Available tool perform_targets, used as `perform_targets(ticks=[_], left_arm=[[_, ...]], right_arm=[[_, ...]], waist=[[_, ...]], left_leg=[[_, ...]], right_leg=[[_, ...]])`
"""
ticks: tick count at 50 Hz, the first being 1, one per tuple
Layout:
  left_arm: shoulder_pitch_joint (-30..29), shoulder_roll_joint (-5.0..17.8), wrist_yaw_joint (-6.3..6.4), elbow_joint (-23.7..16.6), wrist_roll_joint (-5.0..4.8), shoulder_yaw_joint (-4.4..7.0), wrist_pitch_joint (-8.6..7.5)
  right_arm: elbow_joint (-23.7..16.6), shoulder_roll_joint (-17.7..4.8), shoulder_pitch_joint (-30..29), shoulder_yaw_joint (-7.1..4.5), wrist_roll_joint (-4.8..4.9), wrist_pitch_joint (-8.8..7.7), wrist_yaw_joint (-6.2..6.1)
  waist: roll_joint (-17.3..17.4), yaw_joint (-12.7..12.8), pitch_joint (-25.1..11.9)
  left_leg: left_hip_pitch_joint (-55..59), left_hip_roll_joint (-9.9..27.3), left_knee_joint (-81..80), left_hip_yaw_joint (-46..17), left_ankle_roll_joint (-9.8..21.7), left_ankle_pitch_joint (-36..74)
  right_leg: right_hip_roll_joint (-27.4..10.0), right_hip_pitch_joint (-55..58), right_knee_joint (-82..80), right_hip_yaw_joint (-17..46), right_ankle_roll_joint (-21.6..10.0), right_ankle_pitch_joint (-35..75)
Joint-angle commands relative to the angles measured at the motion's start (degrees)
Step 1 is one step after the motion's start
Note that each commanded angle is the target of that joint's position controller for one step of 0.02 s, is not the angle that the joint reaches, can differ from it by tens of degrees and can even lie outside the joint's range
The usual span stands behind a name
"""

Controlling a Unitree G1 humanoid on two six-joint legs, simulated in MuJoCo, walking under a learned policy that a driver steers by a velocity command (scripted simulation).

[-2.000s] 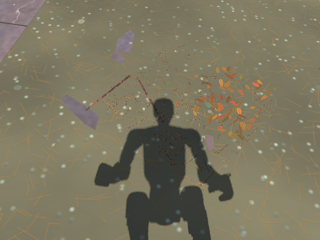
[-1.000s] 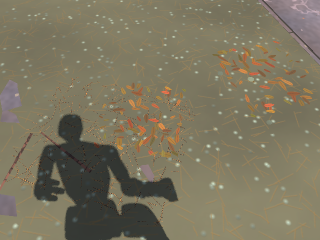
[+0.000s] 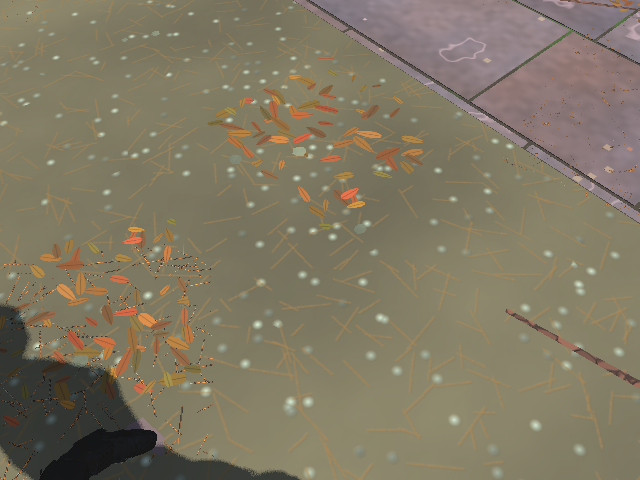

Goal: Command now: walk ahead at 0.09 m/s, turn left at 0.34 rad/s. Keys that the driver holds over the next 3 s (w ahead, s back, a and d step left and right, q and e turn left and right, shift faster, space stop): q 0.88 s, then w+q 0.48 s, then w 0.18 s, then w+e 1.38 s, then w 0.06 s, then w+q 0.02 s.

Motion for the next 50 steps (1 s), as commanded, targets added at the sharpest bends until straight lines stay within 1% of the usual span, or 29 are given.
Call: perform_targets(ticks=[1, 2, 3, 4, 6, 9, 12, 14, 16, 17, 18, 19, 20, 21, 22, 23, 25, 31, 38, 40, 41, 42, 43, 44, 45, 46, 47, 48, 50], left_arm=[[7.01, 7.53, 0.71, -1.26, -0.78, 2.63, 0.84], [3.96, 6.44, 0.62, -1.23, -0.93, 2.23, 0.92], [2.09, 7.02, 0.61, -0.74, -0.28, 2.41, 0.82], [1.02, 6.97, 0.71, -0.4, 0.2, 2.52, 0.65], [0.36, 7.15, 1.16, 0.4, 0.26, 2.69, 0.37], [-0.05, 8.9, 1.72, 1.43, -0.19, 3.29, 0.61], [0.13, 11.15, 1.46, 2.25, -0.72, 3.94, 1.17], [0.2, 12.16, 1.17, 2.83, -1.46, 4.21, 1.5], [-0.11, 12.04, 1.12, 3.57, -2.48, 4.21, 1.99], [2.52, 10.27, 1.06, 4.84, -2.4, 3.84, 2.27], [4.96, 7.22, 0.88, 5.21, -0.89, 3.11, 2.56], [0.11, 6.84, 1.37, 1.21, 0.42, 2.57, 2.57], [-2.81, 9.39, 1.73, 1.11, -0.16, 3.46, 2.58], [-1.64, 9.82, 1.75, 1.49, -1.28, 3.79, 2.75], [0.31, 9.88, 2.07, 2.92, -1.2, 4.11, 2.92], [0.95, 10.38, 2.36, 3.5, -0.67, 4.32, 3.03], [2.29, 9.43, 2.03, 4.24, -0.6, 4.15, 2.77], [-0.17, 7.39, 1.47, 4.05, -1.32, 3.02, 2.33], [1.22, 8.58, 0.07, 4.11, -2.01, 3.36, 1.02], [4.12, 8.54, -0.39, 4.9, -1.94, 3.62, 0.5], [6.18, 9.33, -0.38, 5.58, -1.63, 4.03, 0.35], [7.53, 12.89, -0.03, 5.36, -0.78, 4.86, 0.57], [5.5, 17.28, 0.22, 5.31, 0.28, 5.54, 1.21], [4.4, 14.01, 0.34, 4.04, 1.0, 4.86, 0.91], [2.46, 11.09, 0.8, 3.29, 0.44, 3.9, 0.81], [1.23, 9.7, 1.17, 3.27, -0.49, 3.51, 0.91], [1.96, 9.28, 1.61, 3.42, -1.57, 3.31, 0.84], [3.54, 9.39, 2.04, 3.73, -1.77, 3.09, 0.82], [7.14, 10.21, 2.4, 4.05, -1.24, 3.24, 0.68]], right_arm=[[-4.45, -7.59, 0.51, -2.13, 0.57, 1.18, -1.17], [-4.61, -7.58, 0.12, -2.4, 0.03, 2.44, -1.71], [-4.8, -6.59, 0.8, -2.33, -0.18, 3.49, -1.9], [-5.25, -5.72, 1.01, -2.25, -0.25, 4.02, -1.98], [-6.87, -4.79, -0.66, -2.06, -0.38, 4.34, -1.8], [-9.7, -3.87, -4.92, -1.31, -0.86, 4.25, -0.6], [-11.5, -5.28, -6.5, -1.44, -0.62, 4.39, 0.65], [-12.4, -6.13, -6.81, -1.75, -0.5, 4.59, 1.24], [-12.1, -6.22, -4.89, -2.16, -0.71, 4.52, 1.58], [-11.68, -7.7, -3.5, -2.85, -1.05, 4.39, 1.28], [-12.39, -13.02, -2.49, -4.29, -1.02, 4.1, 0.39], [-14.87, -18.05, -3.61, -4.95, -2.15, 3.31, 0.17], [-14.94, -15.29, -2.8, -4.18, -3.29, 1.98, 0.75], [-14.72, -13.81, -4.82, -3.57, -3.12, 1.0, 0.88], [-15.04, -12.46, -8.02, -3.41, -1.93, 0.75, 0.65], [-15.49, -10.88, -10.52, -2.81, -0.93, 0.98, 0.27], [-16.23, -10.02, -11.21, -2.16, -1.22, 1.38, -0.37], [-16.38, -11.56, -9.29, -2.94, -0.98, 2.35, -1.17], [-17.0, -11.82, -11.28, -3.35, -0.52, 3.25, -0.25], [-17.26, -11.42, -13.21, -3.3, 0.26, 3.59, -0.37], [-17.35, -10.71, -13.56, -3.13, 0.62, 3.71, -0.57], [-17.31, -8.24, -11.4, -2.47, 0.13, 3.66, -0.57], [-18.24, -7.3, -8.61, -2.34, 0.12, 3.26, -0.51], [-17.36, -12.51, -8.47, -3.94, -0.97, 2.75, -0.64], [-16.06, -14.39, -7.8, -4.82, -0.41, 2.86, -0.42], [-15.07, -13.0, -7.61, -4.65, -0.35, 3.29, -0.33], [-15.12, -11.41, -8.12, -4.2, -0.65, 3.53, -0.17], [-15.42, -9.94, -8.98, -3.66, -0.38, 3.49, 0.23], [-16.75, -8.41, -12.09, -2.9, 0.27, 2.79, 0.85]], waist=[[-8.09, 5.56, -12.7], [-8.4, 4.48, -9.61], [-9.48, 3.19, -7.92], [-9.75, 2.67, -7.06], [-9.62, 2.84, -6.31], [-8.21, 3.8, -6.72], [-7.62, 4.18, -7.1], [-7.34, 3.94, -6.94], [-5.94, 2.3, -7.19], [-3.06, 2.39, -6.91], [10.3, 3.67, -5.99], [21.11, 2.58, -4.58], [13.4, -0.04, -7.6], [10.97, 1.94, -6.99], [7.1, 3.76, -6.7], [6.59, 4.59, -6.72], [6.73, 5.44, -8.83], [7.24, 3.42, -8.95], [9.3, 3.52, -8.35], [8.87, 5.59, -8.96], [7.71, 6.5, -9.24], [0.11, 5.44, -10.49], [-15.48, 2.19, -7.03], [-12.77, 3.91, -6.68], [-8.67, 3.21, -6.46], [-7.56, 3.03, -5.07], [-8.82, 4.22, -3.91], [-9.12, 5.27, -3.08], [-9.15, 7.71, -2.28]], left_leg=[[-20.56, 2.51, 18.73, 0.0, -1.71, -1.35], [-19.01, 3.4, 17.88, 0.21, -2.6, 1.51], [-15.29, 3.47, 17.78, 1.28, -3.25, 4.47], [-13.35, 3.25, 16.8, 2.35, -3.54, 6.42], [-12.86, 3.88, 12.74, 2.95, -3.48, 8.99], [-10.57, 5.46, 4.22, 3.42, -2.15, 12.16], [-7.36, 5.41, -1.36, 4.97, -0.49, 13.02], [-5.62, 4.84, -5.81, 6.21, 0.94, 13.21], [-0.01, 2.58, -15.45, 8.53, 3.22, 18.79], [4.2, 1.45, -20.08, 7.33, 4.91, 22.9], [9.66, 10.24, -27.64, -6.59, 8.91, 38.48], [10.36, 22.47, -31.55, -26.63, 20.88, 45.06], [9.33, 22.08, -32.7, -25.96, 23.76, 42.26], [8.32, 19.24, -32.03, -20.84, 20.85, 39.73], [8.25, 15.97, -31.01, -16.96, 17.4, 36.89], [8.0, 14.48, -30.29, -14.93, 15.51, 38.2], [6.87, 12.36, -29.38, -12.68, 15.19, 44.4], [9.48, 11.14, -28.36, -16.07, 15.77, 38.31], [6.75, 9.66, -26.55, -24.44, 15.44, 38.1], [5.72, 7.61, -24.21, -24.83, 13.4, 38.32], [2.61, 5.6, -22.39, -23.64, 11.09, 33.87], [-4.24, 1.45, -14.45, -18.62, 7.7, 20.3], [-16.97, -8.68, -4.18, -6.21, 3.73, -0.76], [-18.49, -4.84, 10.05, -5.23, 0.73, -3.98], [-18.97, -2.83, 14.63, -4.92, 0.21, 1.27], [-20.65, -1.71, 15.7, -3.78, -0.37, 6.21], [-24.33, -1.23, 17.11, -3.1, -0.91, 9.99], [-26.28, -0.53, 17.92, -2.18, -1.25, 11.9], [-28.4, 0.5, 14.85, 0.65, -1.66, 13.99]], right_leg=[[-18.18, 25.16, -8.8, 15.58, -12.25, 19.85], [-16.58, 19.46, -10.84, 12.32, -11.46, 15.58], [-15.11, 13.59, -12.86, 9.13, -11.34, 13.77], [-14.52, 10.64, -14.2, 6.97, -11.68, 11.92], [-15.34, 9.7, -15.37, 4.77, -12.61, 10.49], [-16.85, 10.37, -15.19, 2.64, -13.09, 10.11], [-18.49, 11.06, -14.19, 1.76, -12.87, 10.09], [-19.19, 12.17, -12.28, 1.3, -11.59, 9.33], [-17.52, 11.2, -7.2, -1.41, -8.07, 5.34], [-15.12, 8.47, -2.07, -3.94, -4.66, -0.03], [-8.77, -0.12, 12.63, -10.26, 1.03, -11.5], [0.56, -14.63, 26.79, -7.4, 5.09, -29.66], [0.23, -15.55, 36.2, 1.19, 4.7, -30.55], [-0.82, -15.66, 38.18, 3.17, 3.77, -25.56], [-1.72, -15.46, 37.13, 3.78, 3.68, -20.49], [-1.92, -15.15, 35.81, 3.92, 4.1, -16.99], [-0.44, -11.01, 36.5, 3.29, 5.22, -12.97], [1.11, -7.78, 20.09, 4.64, 6.59, -11.23], [3.08, 1.1, 6.59, 5.29, 4.76, -13.1], [3.16, 6.87, -3.6, 4.39, 3.42, -6.86], [1.23, 12.48, -9.45, 4.62, 2.24, 0.14], [-8.55, 19.58, -11.44, 12.62, -1.45, 3.94], [-19.26, 20.78, -12.73, 25.88, -10.56, 15.44], [-24.24, 17.04, -12.98, 28.83, -16.14, 16.98], [-20.93, 16.48, -13.37, 23.64, -14.36, 8.29], [-16.46, 16.85, -14.29, 19.09, -11.13, -3.69], [-14.69, 18.94, -15.52, 17.57, -9.75, -10.64], [-14.24, 19.97, -16.58, 16.27, -9.53, -13.13], [-13.89, 22.19, -18.7, 13.96, -9.46, -16.14]])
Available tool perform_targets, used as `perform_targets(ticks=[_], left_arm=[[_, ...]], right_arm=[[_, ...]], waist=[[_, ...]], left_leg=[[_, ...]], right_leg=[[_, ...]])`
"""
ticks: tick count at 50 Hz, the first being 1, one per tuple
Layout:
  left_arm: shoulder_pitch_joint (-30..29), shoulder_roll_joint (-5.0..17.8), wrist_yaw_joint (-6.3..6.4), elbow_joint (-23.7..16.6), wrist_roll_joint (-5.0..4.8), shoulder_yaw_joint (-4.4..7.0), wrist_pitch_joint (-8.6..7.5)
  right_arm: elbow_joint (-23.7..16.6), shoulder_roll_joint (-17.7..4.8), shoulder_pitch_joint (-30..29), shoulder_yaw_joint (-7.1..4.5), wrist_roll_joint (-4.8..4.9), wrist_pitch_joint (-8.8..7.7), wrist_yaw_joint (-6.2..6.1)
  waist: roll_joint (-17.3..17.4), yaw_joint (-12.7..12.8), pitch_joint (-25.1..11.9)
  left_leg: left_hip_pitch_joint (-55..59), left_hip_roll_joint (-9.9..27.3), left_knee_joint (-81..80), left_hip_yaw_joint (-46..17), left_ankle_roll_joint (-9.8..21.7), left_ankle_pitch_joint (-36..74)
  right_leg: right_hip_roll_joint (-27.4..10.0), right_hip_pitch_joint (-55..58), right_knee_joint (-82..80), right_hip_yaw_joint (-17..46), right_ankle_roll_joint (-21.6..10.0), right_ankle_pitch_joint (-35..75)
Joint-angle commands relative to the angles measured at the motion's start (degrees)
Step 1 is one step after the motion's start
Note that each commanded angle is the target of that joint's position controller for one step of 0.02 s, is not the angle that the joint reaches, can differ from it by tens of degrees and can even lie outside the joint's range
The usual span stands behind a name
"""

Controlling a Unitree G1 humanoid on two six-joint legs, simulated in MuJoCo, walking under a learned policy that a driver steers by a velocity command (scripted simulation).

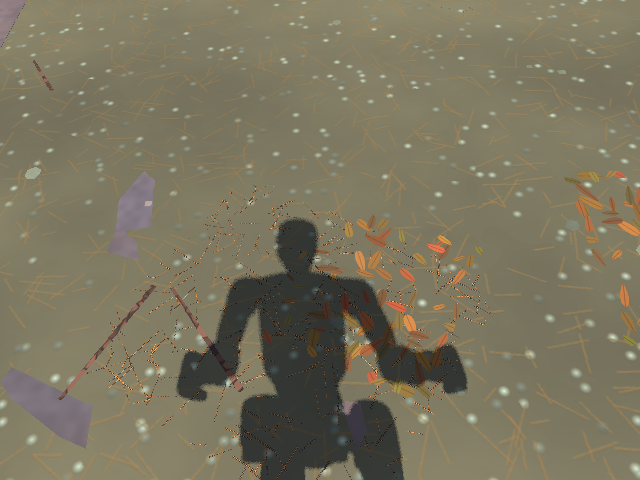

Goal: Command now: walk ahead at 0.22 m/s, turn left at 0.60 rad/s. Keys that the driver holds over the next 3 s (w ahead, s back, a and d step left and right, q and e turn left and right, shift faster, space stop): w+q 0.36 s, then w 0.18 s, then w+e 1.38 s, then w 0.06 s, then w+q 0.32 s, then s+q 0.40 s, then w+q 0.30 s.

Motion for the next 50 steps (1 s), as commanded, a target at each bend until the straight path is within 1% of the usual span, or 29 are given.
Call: perform_targets(ticks=[1, 7, 11, 12, 14, 15, 16, 17, 18, 19, 20, 21, 22, 23, 26, 30, 35, 37, 38, 40, 41, 42, 43, 44, 45, 46, 47, 48, 50], left_arm=[[2.16, 9.12, 0.83, -3.38, 0.06, 2.02, -1.07], [4.37, 12.17, -0.38, -2.63, -0.33, 2.95, -2.35], [4.44, 13.8, -1.82, -1.79, -1.4, 3.51, -2.9], [4.5, 14.07, -2.15, -1.53, -1.83, 3.61, -2.81], [3.25, 14.03, -2.46, -1.29, -2.46, 3.51, -2.42], [4.32, 11.8, -2.49, -1.09, -1.87, 2.69, -2.54], [3.5, 8.21, -2.38, -2.62, -0.04, 1.32, -2.84], [1.4, 3.94, -2.08, -7.97, 1.36, -0.07, -4.31], [-1.79, 10.18, -2.47, -7.78, -1.16, 1.19, -5.55], [-1.73, 11.5, -3.03, -7.66, -2.4, 1.54, -6.29], [-0.35, 11.09, -3.03, -6.13, -1.53, 1.37, -6.48], [0.04, 10.55, -3.0, -5.24, -0.11, 1.36, -6.48], [0.74, 10.24, -3.26, -4.47, 0.23, 1.39, -6.12], [1.47, 9.46, -3.5, -3.6, 0.39, 1.19, -5.7], [-0.82, 7.44, -3.37, -3.37, 0.58, 0.44, -4.69], [-8.46, 4.82, -4.13, -4.85, -0.59, -0.95, -4.93], [-14.9, 4.46, -5.96, -7.15, -1.39, -1.56, -5.44], [-14.49, 5.08, -6.59, -7.61, -1.17, -1.34, -5.68], [-12.78, 5.86, -6.62, -7.39, -0.99, -0.95, -5.62], [-3.49, 9.03, -6.0, -5.43, -0.81, 0.8, -5.05], [4.56, 10.87, -5.29, -4.14, -0.91, 1.82, -4.75], [13.4, 16.35, -4.42, -3.6, -0.28, 3.4, -4.14], [14.4, 14.35, -4.55, -3.05, -1.68, 2.99, -4.2], [12.75, 11.48, -4.0, -3.15, -1.87, 2.3, -3.87], [9.74, 10.63, -3.48, -4.14, -1.44, 2.05, -3.64], [6.32, 9.7, -3.28, -4.65, -0.95, 1.7, -3.63], [4.12, 8.3, -3.05, -5.31, -0.47, 1.24, -3.88], [2.84, 8.2, -2.81, -6.17, 0.05, 1.11, -3.8], [2.16, 8.39, -2.32, -6.15, -0.38, 1.27, -3.73]], right_arm=[[-6.31, -3.36, -6.05, -0.61, 0.4, -1.68, 0.58], [-7.82, -0.49, -7.94, 0.97, 0.09, -3.24, 1.71], [-7.99, -0.72, -7.46, 1.28, 0.41, -3.32, 2.43], [-7.96, -1.03, -6.9, 1.19, 0.45, -3.21, 2.52], [-6.06, -1.91, -1.28, 0.38, 0.26, -3.02, 2.51], [-3.7, -4.9, 5.91, -1.4, 0.53, -2.84, 2.12], [-1.61, -9.99, 16.4, -3.43, 1.03, -2.68, 1.35], [-3.52, -16.79, 16.3, -3.78, 0.72, -3.93, 1.39], [-4.19, -10.45, 14.72, -2.0, 0.43, -5.5, 2.16], [-3.75, -7.13, 12.36, -0.76, -0.16, -6.38, 2.31], [-3.98, -5.01, 9.48, -0.07, -0.34, -6.7, 2.38], [-4.14, -4.04, 6.27, 0.36, -0.61, -6.62, 2.21], [-4.36, -3.49, 4.25, 0.82, -1.21, -6.68, 1.88], [-3.95, -3.71, 3.57, 0.85, -1.48, -6.94, 1.54], [-1.43, -4.38, 5.41, 0.78, -0.96, -7.48, 0.73], [1.78, -4.75, 7.72, 0.83, -0.84, -7.58, -0.03], [6.2, -5.11, 11.39, 0.55, -0.74, -7.5, -0.03], [7.02, -5.54, 11.08, 0.32, -0.76, -6.95, -0.36], [7.05, -6.13, 10.68, 0.17, -0.95, -6.62, -0.68], [6.73, -7.11, 9.98, 0.04, -1.71, -5.46, -1.37], [6.12, -7.26, 8.49, 0.24, -1.76, -5.13, -1.65], [3.88, -3.7, 12.35, 1.47, -2.88, -5.93, -1.47], [4.82, 0.29, 15.88, 3.08, -2.83, -7.34, -0.51], [2.96, -4.63, 9.63, 2.06, -0.36, -9.16, 0.62], [0.7, -5.08, 3.73, 2.22, 1.23, -10.31, 1.1], [-0.22, -4.29, 0.6, 2.5, 0.38, -11.07, 1.04], [-0.14, -4.4, 0.23, 2.08, -1.13, -10.98, 0.68], [-0.12, -3.92, 1.45, 2.11, -1.64, -10.56, 0.69], [0.31, -2.46, 3.74, 2.53, -2.22, -9.52, 0.55]], waist=[[-11.31, 3.79, -0.57], [-10.89, 4.65, 1.11], [-10.67, 3.62, 2.11], [-10.36, 3.02, 1.99], [-8.41, -1.15, 0.18], [-5.39, -4.43, -3.82], [4.53, -9.05, -8.07], [19.21, -6.04, -11.05], [9.11, -8.01, -9.97], [7.97, -6.0, -5.43], [3.64, -4.06, -3.11], [2.16, -2.43, -1.73], [3.19, -1.07, -1.31], [3.41, -0.44, -1.65], [0.85, -0.7, -0.9], [2.06, -3.49, 1.74], [0.8, -5.39, 5.36], [1.12, -4.42, 4.08], [2.14, -3.37, 1.85], [4.0, 1.17, -5.92], [2.84, 5.95, -10.3], [-7.02, 6.36, -19.32], [-15.92, 4.56, -26.9], [-9.76, 6.59, -21.92], [-6.21, 6.1, -13.86], [-0.93, 3.55, -6.37], [-0.11, 1.39, -3.76], [-2.16, -0.36, -2.47], [-4.36, -2.04, -1.84]], left_leg=[[-14.18, 3.86, -0.54, 1.45, -1.17, 3.08], [-8.05, 7.27, -14.12, 4.49, -0.15, 5.62], [0.75, 7.23, -22.15, 7.2, 2.6, 4.0], [2.66, 6.83, -24.09, 7.97, 3.55, 3.91], [13.61, 3.6, -30.58, 11.4, 6.03, 6.39], [25.15, 1.01, -31.89, 11.59, 7.81, 6.61], [38.47, 8.2, -36.31, -1.86, 11.55, 3.24], [46.12, 21.54, -47.81, -37.98, 22.05, -10.21], [44.88, 23.54, -51.73, -39.35, 23.07, -14.02], [40.58, 22.67, -51.05, -32.21, 21.7, -9.36], [35.67, 19.93, -49.92, -25.2, 19.7, -2.36], [31.33, 17.35, -49.91, -19.91, 18.13, 4.68], [27.98, 15.47, -50.92, -16.09, 17.07, 11.4], [26.48, 14.62, -51.48, -13.5, 16.97, 18.29], [25.92, 13.11, -52.48, -7.48, 16.4, 29.3], [24.91, 10.97, -54.58, -1.03, 13.13, 28.11], [31.96, 14.8, -55.08, 1.24, 12.72, 27.79], [36.37, 15.97, -51.33, 2.8, 11.96, 38.85], [38.27, 15.99, -47.84, 3.69, 11.28, 49.94], [40.94, 14.64, -33.79, 5.7, 9.55, 71.62], [33.6, 13.13, -21.33, 7.66, 7.62, 70.72], [10.97, 8.35, 1.42, 8.22, 3.78, 47.27], [-4.93, -3.35, 18.97, 1.6, 0.2, -8.24], [-11.5, 0.2, 21.68, -4.81, 1.73, -6.66], [-13.25, 3.36, 18.39, -4.19, 2.79, -2.9], [-12.58, 5.2, 12.11, -2.62, 3.33, -0.29], [-9.25, 7.03, 7.05, -2.23, 3.18, 1.77], [-6.25, 7.45, 5.44, -1.91, 2.57, 2.49], [-4.05, 8.33, 0.12, -0.38, 0.63, 2.93]], right_leg=[[-14.73, 11.84, -13.65, 14.23, -9.55, -11.04], [-16.8, 9.48, -15.94, 7.06, -9.63, -6.52], [-17.2, 5.48, -14.66, 2.21, -8.68, -4.43], [-17.79, 5.36, -13.62, 1.72, -8.36, -4.23], [-16.77, 1.58, -6.02, -2.22, -6.42, 2.21], [-14.01, -2.58, 5.44, -6.48, -4.44, 10.72], [-9.34, -14.11, 27.11, -10.81, -0.33, 4.5], [1.18, -35.85, 45.13, -3.61, 2.78, -20.45], [-1.47, -41.23, 51.27, 4.82, 1.8, -16.97], [-3.99, -42.18, 49.96, 4.4, 0.14, -11.18], [-6.32, -39.0, 46.31, 4.02, -0.21, -6.1], [-7.59, -35.54, 41.53, 4.11, 0.25, -2.08], [-8.13, -31.79, 39.43, 3.8, 0.72, 0.93], [-7.45, -29.91, 38.52, 2.7, 1.53, 3.35], [-6.12, -29.93, 31.28, 1.56, 3.57, 10.21], [-3.95, -26.24, 14.85, -0.61, 3.26, 22.23], [-2.46, -27.16, 5.59, -0.64, -0.53, 22.84], [-0.67, -26.18, 4.23, -1.21, -2.68, 18.14], [1.13, -23.38, 4.67, -2.29, -3.76, 15.35], [5.55, -12.32, 6.25, -5.25, -6.32, 10.15], [4.72, 1.46, 4.76, -3.44, -8.44, 13.69], [-9.2, 26.99, 8.15, 18.04, -16.65, 13.91], [-19.69, 39.39, -0.74, 46.12, -25.43, 4.71], [-17.82, 36.09, -5.14, 44.34, -22.02, -4.32], [-16.05, 27.62, -6.83, 36.61, -19.29, -5.9], [-13.69, 16.8, -8.94, 31.6, -17.9, -0.46], [-11.46, 10.12, -10.11, 27.44, -16.98, 5.87], [-9.95, 5.09, -11.5, 25.78, -17.32, 9.83], [-8.64, -0.6, -12.81, 22.12, -17.94, 15.38]])
Over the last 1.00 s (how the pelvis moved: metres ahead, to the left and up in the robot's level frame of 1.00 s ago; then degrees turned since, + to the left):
0.06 0.01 0.01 35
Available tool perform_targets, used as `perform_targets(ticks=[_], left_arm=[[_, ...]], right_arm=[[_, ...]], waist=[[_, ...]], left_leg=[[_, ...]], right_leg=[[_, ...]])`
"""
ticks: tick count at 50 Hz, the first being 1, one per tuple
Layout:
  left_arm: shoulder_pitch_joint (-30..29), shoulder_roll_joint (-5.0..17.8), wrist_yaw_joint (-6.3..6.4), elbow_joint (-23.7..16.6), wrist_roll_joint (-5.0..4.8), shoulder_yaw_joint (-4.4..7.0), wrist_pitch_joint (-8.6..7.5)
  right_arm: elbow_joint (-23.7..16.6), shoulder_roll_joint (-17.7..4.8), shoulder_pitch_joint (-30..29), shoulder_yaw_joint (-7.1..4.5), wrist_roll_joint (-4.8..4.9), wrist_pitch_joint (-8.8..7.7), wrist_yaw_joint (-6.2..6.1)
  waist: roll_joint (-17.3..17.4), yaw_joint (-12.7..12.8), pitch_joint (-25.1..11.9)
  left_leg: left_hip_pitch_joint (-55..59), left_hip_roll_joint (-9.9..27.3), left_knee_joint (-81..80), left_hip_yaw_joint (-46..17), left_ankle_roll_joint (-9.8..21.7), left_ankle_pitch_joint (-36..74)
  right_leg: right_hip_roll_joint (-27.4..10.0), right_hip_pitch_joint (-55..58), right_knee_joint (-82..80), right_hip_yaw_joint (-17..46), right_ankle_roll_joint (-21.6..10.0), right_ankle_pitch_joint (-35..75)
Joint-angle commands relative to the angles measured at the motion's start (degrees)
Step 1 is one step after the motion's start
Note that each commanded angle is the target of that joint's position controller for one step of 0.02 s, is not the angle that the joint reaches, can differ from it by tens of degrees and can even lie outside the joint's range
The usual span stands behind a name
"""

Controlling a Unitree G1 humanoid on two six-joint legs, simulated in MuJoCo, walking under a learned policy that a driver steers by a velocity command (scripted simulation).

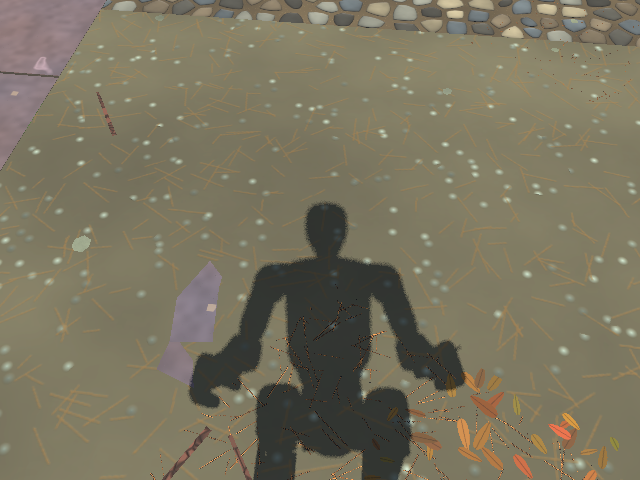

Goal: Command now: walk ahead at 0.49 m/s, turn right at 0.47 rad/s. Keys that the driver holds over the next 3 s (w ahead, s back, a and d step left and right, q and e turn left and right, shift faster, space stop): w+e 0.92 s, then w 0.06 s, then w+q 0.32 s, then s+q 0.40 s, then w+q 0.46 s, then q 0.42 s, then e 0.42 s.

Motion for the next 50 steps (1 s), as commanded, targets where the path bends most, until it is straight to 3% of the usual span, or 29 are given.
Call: perform_targets(ticks=[1, 3, 5, 8, 11, 12, 13, 14, 15, 16, 17, 18, 19, 20, 22, 26, 31, 35, 37, 38, 39, 40, 41, 42, 43, 44, 45, 46, 50], left_arm=[[-2.45, 7.41, 1.03, -4.57, -0.11, 1.87, -0.89], [-1.78, 8.99, 1.53, -4.18, -0.5, 2.39, -0.77], [0.46, 9.54, 1.95, -3.34, -1.0, 2.63, -0.25], [4.32, 9.81, 2.27, -2.05, -1.48, 2.79, 0.71], [4.55, 9.12, 2.41, -1.98, -1.32, 2.75, 1.29], [3.85, 8.55, 2.34, -2.21, -1.12, 2.65, 1.47], [4.07, 6.58, 2.15, -2.42, -0.78, 2.03, 1.39], [4.81, 2.39, 1.73, -3.37, 0.03, 0.57, 1.09], [11.92, -0.55, 1.58, -5.39, -1.47, -0.54, 0.5], [11.43, 5.25, 1.87, -4.32, -2.22, 0.44, 0.62], [5.87, 8.33, 1.97, -4.79, -1.92, 1.43, 0.97], [2.75, 8.16, 2.12, -5.43, -1.22, 1.56, 1.27], [0.81, 7.59, 1.97, -6.22, -0.7, 1.71, 1.27], [0.64, 6.7, 1.59, -6.61, -0.96, 1.8, 1.48], [0.7, 4.61, 1.22, -6.76, -1.3, 1.5, 2.16], [-3.53, 2.57, 0.8, -8.48, -0.64, 0.79, 2.62], [-11.08, 1.33, -0.93, -10.02, -0.78, 0.03, 1.67], [-15.2, 2.29, -2.04, -12.19, -0.97, 0.33, 1.66], [-12.61, 4.3, -2.09, -12.29, -0.55, 1.41, 2.05], [-7.24, 6.2, -1.9, -11.2, -0.47, 2.52, 2.33], [2.51, 9.08, -1.23, -8.59, -0.7, 4.32, 2.7], [10.91, 13.51, 0.03, -6.7, -1.23, 5.86, 3.37], [7.8, 18.75, -0.02, -8.2, -1.3, 5.95, 2.45], [8.89, 13.15, -0.38, -9.05, -1.12, 4.58, 1.53], [6.79, 10.74, -0.45, -8.26, -0.74, 3.72, 0.72], [3.5, 9.55, -0.38, -8.36, -0.79, 3.29, 0.33], [0.17, 8.3, -0.24, -8.83, -0.47, 2.9, 0.26], [-1.69, 7.28, 0.0, -9.48, 0.23, 2.43, 0.18], [-0.84, 6.73, 1.12, -6.8, 0.28, 1.95, -0.51]], right_arm=[[-3.99, -6.1, 2.17, -1.74, -0.9, -0.1, -0.4], [-5.36, -4.16, -2.19, -0.85, -1.24, 0.01, -0.55], [-6.26, -3.06, -7.53, -0.44, -0.89, -0.28, -0.36], [-7.11, -4.44, -11.41, -1.06, 0.55, -0.76, 0.08], [-6.9, -7.0, -10.09, -2.55, 1.09, -1.28, 0.33], [-6.19, -7.54, -7.31, -3.14, 1.17, -1.48, 0.3], [-5.37, -8.77, -2.81, -3.99, 0.84, -1.68, 0.01], [-5.0, -11.75, 4.71, -4.93, -0.17, -1.77, -0.46], [-2.96, -16.23, 9.03, -6.15, -0.91, -0.76, -0.2], [-3.35, -11.56, 8.51, -5.4, 0.08, -0.48, 0.26], [-3.71, -8.49, 6.36, -4.6, 0.31, -0.27, 0.07], [-3.76, -7.27, 3.83, -4.11, -0.12, -0.07, 0.03], [-3.27, -5.96, 2.21, -3.72, -0.34, 0.07, -0.02], [-2.82, -5.28, 1.41, -3.48, -0.64, -0.03, -0.18], [-1.68, -4.71, 1.03, -3.53, -0.24, -0.4, -0.21], [0.77, -7.26, 1.69, -4.6, 0.01, -0.56, -0.24], [3.19, -9.49, 2.4, -5.11, 0.6, 0.31, -0.61], [5.16, -11.47, 4.23, -5.82, 1.78, 1.35, -0.59], [5.31, -13.29, 3.88, -6.42, 2.29, 1.99, -0.88], [5.28, -13.93, 3.52, -6.62, 2.55, 2.42, -1.05], [4.96, -12.96, 3.14, -6.2, 2.62, 2.58, -1.25], [3.78, -9.09, 4.84, -4.69, 0.59, 2.28, -1.29], [0.15, -2.78, 9.24, -2.45, -0.82, 0.79, -0.52], [-0.24, -8.67, 2.0, -3.49, 1.25, -0.89, 0.15], [-1.88, -10.06, -2.07, -3.83, 2.81, -1.76, 0.43], [-1.41, -9.26, -2.35, -3.54, 1.91, -2.2, 0.0], [-0.95, -9.3, -2.06, -3.8, 0.39, -2.18, -0.37], [-0.61, -9.42, -0.94, -4.0, -0.09, -1.62, -0.3], [0.4, -6.08, -0.71, -3.08, -0.47, 0.37, -0.06]], waist=[[-2.74, -2.69, -2.72], [-3.21, -1.36, -1.86], [-3.89, 1.27, -2.14], [-5.35, 3.12, -3.43], [-7.13, 1.4, -4.26], [-7.58, -0.5, -4.74], [-7.18, -2.94, -7.07], [-0.92, -6.02, -14.19], [17.99, -3.05, -20.64], [13.42, -4.23, -17.36], [7.84, -5.66, -10.6], [3.97, -5.14, -6.97], [3.71, -4.43, -4.09], [5.42, -3.32, -2.92], [6.47, -2.64, -2.18], [3.69, -2.91, -0.96], [2.32, -5.26, 0.58], [2.45, -5.33, 1.69], [4.11, -2.7, -1.26], [4.27, 0.72, -4.58], [2.84, 5.9, -9.56], [-5.28, 8.23, -14.54], [-17.31, 1.04, -21.61], [-9.6, 6.2, -23.01], [-7.76, 5.59, -14.25], [-2.69, 2.9, -9.7], [-1.9, 0.62, -7.23], [-3.14, -1.22, -6.53], [-3.45, -1.97, -4.9]], left_leg=[[-5.13, 3.04, -7.59, 0.15, -2.49, 2.06], [-2.39, 2.12, -16.92, 1.67, -3.78, 9.7], [1.67, -0.16, -26.9, 2.26, -4.29, 19.99], [4.47, -2.25, -34.48, 0.7, -4.35, 24.49], [6.77, -2.01, -38.19, -1.33, -2.09, 18.95], [10.55, -1.99, -39.78, -0.68, -0.66, 17.3], [17.89, -0.6, -41.13, -0.77, 1.33, 15.86], [30.43, 8.91, -41.33, -9.72, 5.27, 10.27], [46.02, 21.09, -47.08, -35.96, 14.26, -4.23], [44.21, 21.95, -50.08, -42.35, 14.09, -16.47], [38.61, 19.42, -50.57, -33.51, 11.87, -14.01], [32.92, 16.86, -50.67, -25.34, 10.58, -4.86], [28.63, 14.59, -51.6, -19.5, 10.43, 2.42], [25.43, 12.99, -52.93, -14.93, 9.89, 6.75], [23.02, 11.62, -55.25, -9.01, 10.29, 11.21], [24.31, 13.05, -57.58, -2.21, 12.07, 19.5], [25.9, 11.82, -57.83, 7.22, 10.1, 23.4], [30.99, 13.56, -55.07, 10.86, 8.51, 30.76], [32.89, 13.48, -47.56, 13.33, 7.32, 49.84], [32.24, 12.73, -39.36, 14.75, 6.52, 57.68], [26.41, 10.74, -27.18, 16.37, 4.77, 56.91], [10.61, 7.73, -8.88, 16.1, 2.25, 29.65], [-11.32, -4.1, 8.78, 7.66, -0.5, -15.2], [-17.02, -2.22, 12.76, -1.77, 0.28, -12.98], [-20.13, -0.14, 10.4, -0.83, 1.27, -6.79], [-17.31, 2.25, 5.68, -0.64, 1.41, -2.0], [-13.54, 3.66, 1.09, -0.69, 0.8, 0.74], [-9.91, 4.57, -0.74, -1.11, 0.35, 2.66], [-7.31, 4.75, -9.34, 1.72, -2.79, 9.21]], right_leg=[[-15.79, 1.08, -11.99, 17.77, -12.37, 11.36], [-12.92, -3.38, -11.79, 13.66, -10.49, 11.13], [-10.63, -5.03, -10.39, 11.96, -7.83, 7.45], [-11.89, -1.12, -7.3, 15.96, -5.85, 1.52], [-14.28, 4.71, -1.37, 21.83, -3.76, -2.0], [-13.97, 4.62, 1.43, 22.37, -2.75, -1.86], [-11.8, 3.08, 7.12, 20.91, -0.97, -1.24], [-8.25, -2.07, 22.54, 16.31, 1.14, -7.88], [-1.3, -20.63, 40.85, 7.96, 4.48, -26.56], [-5.96, -27.89, 49.23, 8.7, 5.38, -24.55], [-7.74, -29.66, 51.84, 8.02, 5.84, -18.96], [-9.51, -28.29, 51.31, 6.52, 6.33, -14.78], [-10.9, -27.53, 48.92, 6.54, 6.63, -12.0], [-12.35, -25.21, 47.22, 6.21, 6.74, -10.34], [-13.05, -23.56, 44.7, 4.46, 7.09, -9.17], [-14.05, -26.47, 35.74, 4.0, 8.17, -3.92], [-13.21, -22.58, 20.4, -0.13, 6.91, 7.78], [-11.74, -20.31, 14.16, -3.1, 3.99, 3.85], [-8.27, -13.72, 13.08, -6.23, 1.48, -1.83], [-5.86, -6.28, 11.82, -7.63, -0.21, -3.01], [-3.74, 8.0, 8.68, -7.47, -2.5, 0.47], [-12.02, 25.68, 8.34, 6.08, -6.09, 1.42], [-25.49, 39.61, 0.25, 40.94, -17.03, -13.37], [-26.44, 39.19, -6.12, 44.67, -15.95, -18.68], [-24.9, 32.44, -7.16, 36.73, -13.6, -14.55], [-22.33, 24.03, -7.0, 30.33, -11.79, -7.69], [-20.22, 17.19, -7.33, 25.7, -10.68, -0.73], [-18.7, 12.77, -8.53, 23.07, -10.39, 3.71], [-16.88, 5.61, -11.07, 14.07, -10.39, 15.96]])
Over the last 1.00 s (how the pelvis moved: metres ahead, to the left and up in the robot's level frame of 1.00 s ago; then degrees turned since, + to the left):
0.45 0.16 -0.01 7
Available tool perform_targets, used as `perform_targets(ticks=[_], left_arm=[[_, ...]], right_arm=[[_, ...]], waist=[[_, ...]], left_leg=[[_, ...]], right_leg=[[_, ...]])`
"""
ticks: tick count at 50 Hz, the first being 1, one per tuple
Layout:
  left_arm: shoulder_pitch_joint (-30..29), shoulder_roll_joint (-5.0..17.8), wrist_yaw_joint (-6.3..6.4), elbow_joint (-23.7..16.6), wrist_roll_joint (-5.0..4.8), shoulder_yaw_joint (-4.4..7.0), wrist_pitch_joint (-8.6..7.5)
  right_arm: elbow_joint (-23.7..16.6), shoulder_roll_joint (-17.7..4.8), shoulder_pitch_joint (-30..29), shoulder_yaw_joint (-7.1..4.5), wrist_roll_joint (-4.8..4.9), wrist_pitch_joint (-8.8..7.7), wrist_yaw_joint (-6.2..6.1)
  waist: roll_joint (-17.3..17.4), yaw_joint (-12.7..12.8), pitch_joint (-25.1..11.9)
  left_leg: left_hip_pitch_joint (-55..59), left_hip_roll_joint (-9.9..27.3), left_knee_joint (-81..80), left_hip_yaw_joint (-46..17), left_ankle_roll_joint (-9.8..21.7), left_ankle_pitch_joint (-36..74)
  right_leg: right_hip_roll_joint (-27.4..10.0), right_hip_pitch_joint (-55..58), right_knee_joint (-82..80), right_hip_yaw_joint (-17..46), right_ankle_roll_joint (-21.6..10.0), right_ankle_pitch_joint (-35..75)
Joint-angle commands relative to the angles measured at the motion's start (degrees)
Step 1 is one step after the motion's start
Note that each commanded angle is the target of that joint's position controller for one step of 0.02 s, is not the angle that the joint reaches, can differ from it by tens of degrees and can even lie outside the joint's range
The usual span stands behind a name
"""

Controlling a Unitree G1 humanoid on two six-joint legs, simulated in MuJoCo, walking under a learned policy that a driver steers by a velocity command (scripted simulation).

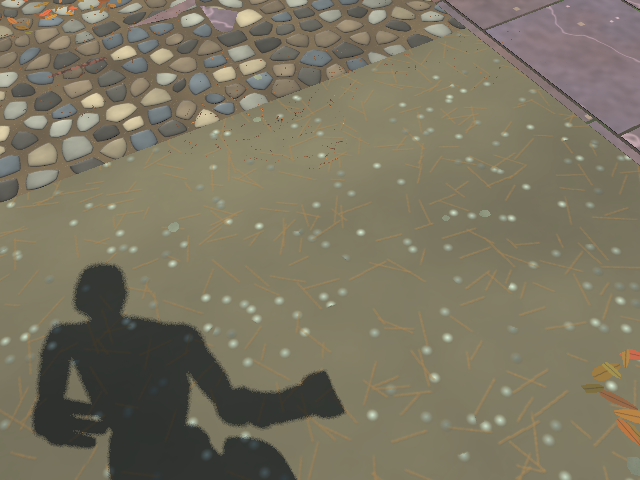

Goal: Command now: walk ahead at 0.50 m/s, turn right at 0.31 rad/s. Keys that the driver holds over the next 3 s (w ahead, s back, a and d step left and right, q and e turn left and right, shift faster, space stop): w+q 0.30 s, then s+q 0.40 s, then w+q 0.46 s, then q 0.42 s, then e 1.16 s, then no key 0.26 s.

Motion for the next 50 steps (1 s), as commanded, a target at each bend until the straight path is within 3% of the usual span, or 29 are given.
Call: perform_targets(ticks=[1, 4, 6, 11, 13, 14, 15, 16, 17, 18, 19, 20, 21, 22, 24, 26, 30, 35, 37, 39, 41, 42, 43, 44, 45, 46, 48, 50], left_arm=[[-2.06, 7.93, 1.13, -2.85, 0.19, 1.89, -1.62], [-0.05, 8.21, 1.42, -0.84, 0.12, 1.59, -1.7], [1.99, 9.03, 1.34, 0.7, 0.08, 1.6, -1.99], [5.06, 9.8, 1.27, 4.43, 0.06, 1.95, -1.45], [4.55, 10.3, 1.62, 4.94, 0.0, 2.19, -0.85], [3.65, 10.86, 1.84, 4.75, 0.16, 2.32, -0.59], [2.82, 11.33, 2.11, 4.45, 0.35, 2.39, -0.18], [1.04, 10.9, 2.71, 3.54, 0.51, 2.04, 0.36], [3.09, 8.74, 3.42, 1.28, 1.95, 1.06, -0.12], [9.74, 2.82, 2.47, 0.96, 2.66, -0.85, -1.2], [6.18, 9.29, 1.77, 1.85, 1.6, 0.13, -1.87], [0.61, 9.7, 1.52, -0.29, 0.04, 0.29, -2.07], [-2.4, 9.4, 1.88, -0.8, 0.43, 0.07, -2.02], [-3.9, 9.23, 2.36, -1.32, 1.0, 0.26, -1.56], [-0.92, 8.2, 2.87, -0.79, 0.86, 0.27, -0.01], [0.67, 6.54, 3.63, -0.06, 0.99, -0.1, 0.91], [-1.95, 6.22, 4.64, -0.24, 1.05, 0.11, 2.42], [-7.31, 5.61, 4.45, -1.16, 0.91, 0.24, 2.7], [-8.23, 6.2, 3.62, -1.53, 0.37, 0.51, 2.19], [-9.71, 6.27, 2.75, -1.97, -0.18, 0.72, 1.52], [-8.54, 6.2, 2.26, -1.64, -0.79, 1.2, 0.6], [-6.49, 6.33, 2.28, -0.91, -0.97, 1.64, 0.09], [-4.07, 9.2, 2.54, -0.74, -0.24, 2.38, -0.18], [-1.06, 14.35, 2.72, -0.31, 1.63, 3.37, 0.05], [-0.77, 14.36, 2.05, 0.34, 2.55, 3.75, -0.66], [-2.72, 11.08, 2.08, -0.29, 1.94, 3.0, -1.12], [-4.33, 7.99, 2.92, -0.5, 0.07, 2.09, -0.98], [-2.04, 7.27, 3.49, 0.31, 0.46, 1.64, -1.32]], right_arm=[[-2.0, -3.46, 2.12, -0.81, -0.23, 0.48, 0.02], [-2.62, -1.94, -3.43, -0.01, 0.52, 0.24, 0.7], [-3.39, -1.54, -7.0, 0.3, 1.23, 0.01, 1.29], [-5.86, -2.33, -11.43, 0.18, 1.84, -0.16, 3.11], [-6.28, -2.64, -10.17, 0.01, 1.72, -0.09, 3.77], [-5.93, -3.49, -7.61, -0.43, 1.53, 0.06, 3.8], [-4.91, -5.03, -2.81, -1.34, 1.28, 0.27, 3.6], [-3.3, -7.58, 4.73, -2.74, 0.72, 0.32, 3.19], [-3.07, -13.27, 11.71, -4.09, -0.24, 0.37, 2.71], [-3.55, -14.09, 11.46, -3.81, -0.49, 0.17, 2.87], [-4.39, -8.79, 12.28, -2.75, 0.34, 0.74, 2.61], [-5.36, -7.73, 7.8, -2.37, 0.68, 1.2, 2.14], [-5.83, -7.04, 5.52, -2.29, 1.16, 1.81, 1.69], [-6.05, -7.05, 4.35, -2.29, 1.24, 2.29, 1.2], [-6.14, -7.44, 2.43, -2.44, 0.42, 3.14, 0.81], [-5.97, -8.41, 1.41, -2.83, 0.43, 3.69, 0.46], [-5.37, -9.6, 1.38, -3.21, 1.28, 6.07, -1.39], [-5.45, -8.92, 1.14, -3.02, 1.06, 8.21, -3.44], [-5.81, -8.73, 1.11, -3.04, 1.33, 8.48, -3.52], [-6.24, -8.54, 0.81, -3.05, 1.51, 8.58, -3.01], [-6.3, -7.65, 0.62, -2.76, 1.38, 8.56, -2.42], [-6.07, -6.64, 0.94, -2.42, 1.48, 8.5, -2.28], [-5.61, -3.53, 4.49, -1.55, 1.15, 8.27, -2.04], [-7.8, -1.84, 5.32, -1.16, 1.5, 7.55, -1.88], [-9.18, -5.9, 2.24, -2.23, 0.96, 6.32, -1.78], [-8.55, -9.23, 0.66, -3.3, 1.14, 6.12, -1.77], [-7.13, -8.21, 1.83, -3.6, 0.89, 6.67, -1.57], [-7.48, -5.63, 0.82, -3.06, 1.3, 6.04, -0.66]], waist=[[-4.64, -1.57, -4.5], [-5.36, 1.3, -2.86], [-5.29, 3.17, -1.38], [-4.3, 4.39, 1.47], [-4.82, 3.09, 0.32], [-5.71, 1.52, -1.88], [-6.21, -1.14, -5.66], [-4.92, -5.67, -9.72], [2.85, -6.74, -17.57], [15.09, -2.51, -25.66], [5.83, -6.16, -28.15], [3.52, -5.84, -20.33], [-2.06, -5.16, -14.59], [-3.9, -3.91, -10.85], [-0.76, -0.5, -9.27], [1.48, 0.51, -9.82], [2.72, 0.01, -14.08], [4.7, -1.47, -12.33], [5.38, -1.7, -13.45], [7.65, -2.4, -11.22], [9.72, -1.3, -7.85], [9.14, 0.16, -6.44], [2.22, -0.43, -9.18], [-12.1, -1.61, -8.24], [-14.25, -0.64, -4.03], [-10.22, -0.39, -1.45], [-10.54, -0.35, -1.29], [-10.31, 1.09, -0.55]], left_leg=[[-2.36, 1.29, -7.06, 1.09, -1.87, 8.85], [-0.12, 0.31, -19.15, 2.19, -1.05, 21.58], [0.87, -0.59, -24.09, 2.74, -0.01, 26.44], [-6.2, -2.03, -29.6, 1.75, 3.98, 19.27], [-4.65, -3.64, -30.44, 2.64, 5.8, 13.67], [-0.33, -5.41, -30.29, 4.27, 6.82, 11.1], [6.72, -7.78, -30.12, 6.38, 8.08, 9.67], [17.61, -9.13, -32.67, 6.49, 9.66, 14.69], [36.87, 1.95, -29.51, -8.39, 14.89, 33.92], [55.01, 15.37, -33.26, -34.91, 25.56, 46.09], [55.1, 13.51, -34.03, -32.78, 23.44, 49.17], [48.85, 11.86, -33.84, -24.33, 21.39, 54.27], [41.37, 9.74, -35.15, -19.75, 19.82, 55.84], [34.56, 8.23, -37.02, -17.64, 19.02, 54.74], [25.45, 5.31, -39.72, -15.0, 18.42, 51.83], [21.6, 3.81, -39.65, -12.6, 18.08, 55.81], [21.5, 2.22, -36.97, -12.83, 14.97, 53.94], [22.57, 2.1, -35.23, -18.51, 13.05, 44.97], [23.77, 2.38, -36.49, -22.01, 13.2, 28.2], [21.95, 0.98, -38.35, -24.85, 12.79, 8.14], [17.9, -1.48, -38.7, -26.75, 11.86, -3.82], [15.09, -3.73, -36.83, -26.27, 10.59, -8.9], [10.23, -7.72, -27.13, -21.31, 7.85, -19.49], [-2.31, -16.03, -15.13, -10.13, 5.29, -22.54], [-9.26, -11.08, -6.56, -9.64, 3.97, -17.78], [-9.85, -8.18, -3.4, -8.78, 3.14, -12.65], [-10.87, -6.64, 0.04, -5.82, 0.66, -6.19], [-11.35, -5.31, 3.18, -3.32, -0.4, -0.64]], right_leg=[[-14.59, 2.87, -10.81, 10.82, -10.0, 18.6], [-12.63, 2.53, -11.45, 5.68, -6.85, 14.73], [-14.09, 3.63, -12.77, 5.38, -6.35, 9.9], [-19.45, 16.68, -10.15, 4.66, -5.53, 14.16], [-20.2, 20.16, -6.56, 3.0, -4.2, 24.14], [-19.7, 20.7, -3.07, 1.79, -3.3, 34.57], [-18.57, 20.62, 3.58, 0.2, -2.35, 45.67], [-15.44, 16.65, 15.85, -2.68, 0.14, 50.82], [-11.21, 1.36, 35.4, -4.48, 3.9, 32.79], [0.9, -19.61, 54.87, -1.07, 8.38, -24.72], [-2.01, -21.3, 59.26, 6.11, 8.28, -25.88], [-4.77, -24.54, 58.1, 5.7, 8.25, -23.24], [-6.52, -25.65, 55.37, 4.02, 8.65, -21.21], [-7.43, -24.73, 52.32, 3.32, 9.19, -18.62], [-7.67, -19.24, 47.35, 3.28, 10.19, -16.32], [-6.39, -17.72, 42.05, 2.28, 11.67, -14.36], [-4.55, -16.94, 35.8, 3.41, 13.34, -6.82], [-3.82, -18.27, 31.05, 5.68, 13.54, -5.99], [-4.55, -16.46, 26.8, 6.41, 12.97, -5.77], [-4.21, -12.59, 19.0, 5.35, 11.37, -7.35], [-3.73, -4.72, 7.37, 3.42, 9.75, -6.95], [-4.56, 0.88, -0.44, 2.82, 8.48, -4.03], [-13.85, 9.49, -3.25, 10.73, 5.17, -7.55], [-25.04, 14.24, -7.15, 27.82, -2.66, -13.9], [-29.48, 10.44, -10.51, 37.63, -7.32, -20.95], [-27.17, 8.42, -10.59, 31.82, -6.42, -24.56], [-21.69, 10.1, -10.91, 22.08, -2.56, -22.16], [-19.91, 9.67, -12.38, 15.36, -1.89, -15.46]])
Over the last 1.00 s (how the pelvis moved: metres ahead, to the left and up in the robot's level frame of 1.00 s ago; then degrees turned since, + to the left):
0.51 -0.10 0.01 -36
